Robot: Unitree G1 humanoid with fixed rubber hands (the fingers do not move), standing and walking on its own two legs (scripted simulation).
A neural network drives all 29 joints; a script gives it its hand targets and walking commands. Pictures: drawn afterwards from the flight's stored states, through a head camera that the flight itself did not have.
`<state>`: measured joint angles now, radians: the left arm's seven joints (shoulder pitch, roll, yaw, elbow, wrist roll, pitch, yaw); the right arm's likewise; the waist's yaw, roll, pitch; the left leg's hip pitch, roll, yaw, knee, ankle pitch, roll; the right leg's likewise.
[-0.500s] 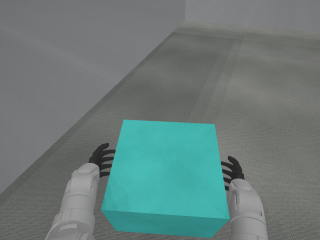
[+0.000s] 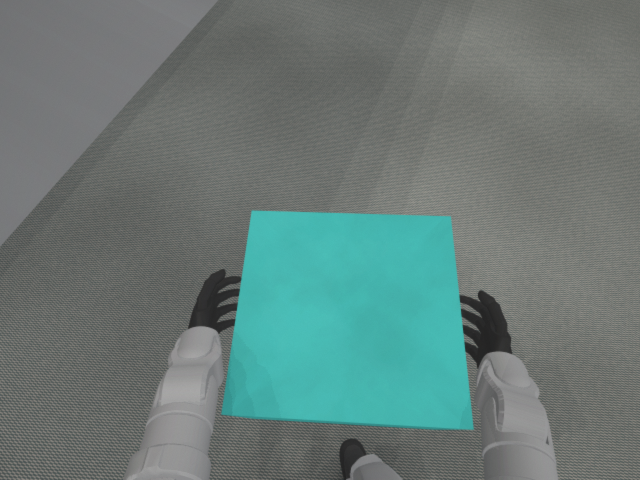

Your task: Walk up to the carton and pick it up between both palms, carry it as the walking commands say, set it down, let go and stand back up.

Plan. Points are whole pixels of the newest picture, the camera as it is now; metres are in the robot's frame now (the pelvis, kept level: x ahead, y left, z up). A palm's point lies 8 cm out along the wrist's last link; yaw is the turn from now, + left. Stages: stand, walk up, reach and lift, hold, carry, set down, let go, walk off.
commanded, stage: set down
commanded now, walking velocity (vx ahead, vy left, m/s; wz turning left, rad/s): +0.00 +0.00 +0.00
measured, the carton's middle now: (345, 324) +0.35 -0.09 -0.15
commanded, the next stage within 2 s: none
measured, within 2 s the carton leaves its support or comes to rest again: neither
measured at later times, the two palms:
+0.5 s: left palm (222, 317) +0.38 +0.10 -0.13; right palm (466, 345) +0.29 -0.26 -0.15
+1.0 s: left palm (227, 320) +0.41 +0.11 -0.23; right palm (434, 336) +0.33 -0.25 -0.24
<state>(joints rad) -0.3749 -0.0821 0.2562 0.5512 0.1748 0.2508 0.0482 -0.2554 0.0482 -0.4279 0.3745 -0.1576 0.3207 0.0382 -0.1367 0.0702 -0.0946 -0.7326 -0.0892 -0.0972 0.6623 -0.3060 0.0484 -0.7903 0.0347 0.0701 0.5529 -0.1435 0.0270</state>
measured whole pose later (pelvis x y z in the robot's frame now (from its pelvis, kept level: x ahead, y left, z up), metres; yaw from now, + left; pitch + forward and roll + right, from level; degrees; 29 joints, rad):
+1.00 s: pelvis -0.07 -0.02 -0.15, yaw +3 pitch +46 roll +1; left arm -0.92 0.10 0.29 0.74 0.09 0.33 0.09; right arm -0.73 0.01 -0.49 0.45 -0.14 0.41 -0.10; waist -0.11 0.08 -0.23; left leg -1.71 -0.15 -0.07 1.38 -0.46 0.00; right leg -1.78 0.04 0.06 1.29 -0.30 0.03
